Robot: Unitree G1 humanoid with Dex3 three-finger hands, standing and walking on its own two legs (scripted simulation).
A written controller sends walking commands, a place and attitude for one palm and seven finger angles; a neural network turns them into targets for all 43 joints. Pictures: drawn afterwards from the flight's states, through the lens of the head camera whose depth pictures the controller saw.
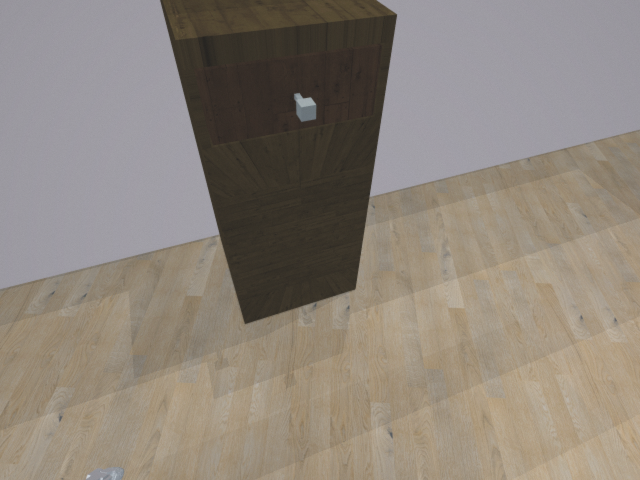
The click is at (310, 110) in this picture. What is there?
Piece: drawer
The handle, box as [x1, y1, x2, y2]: [294, 93, 315, 121]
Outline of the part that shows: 294,94 294,98 296,101 296,113 301,121 315,118 315,104 310,97 303,99 299,93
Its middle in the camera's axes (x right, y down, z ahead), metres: -0.04 -0.28 +0.81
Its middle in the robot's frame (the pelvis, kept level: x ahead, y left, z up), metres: +0.80 +0.08 +0.07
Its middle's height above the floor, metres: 0.84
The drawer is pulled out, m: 0.00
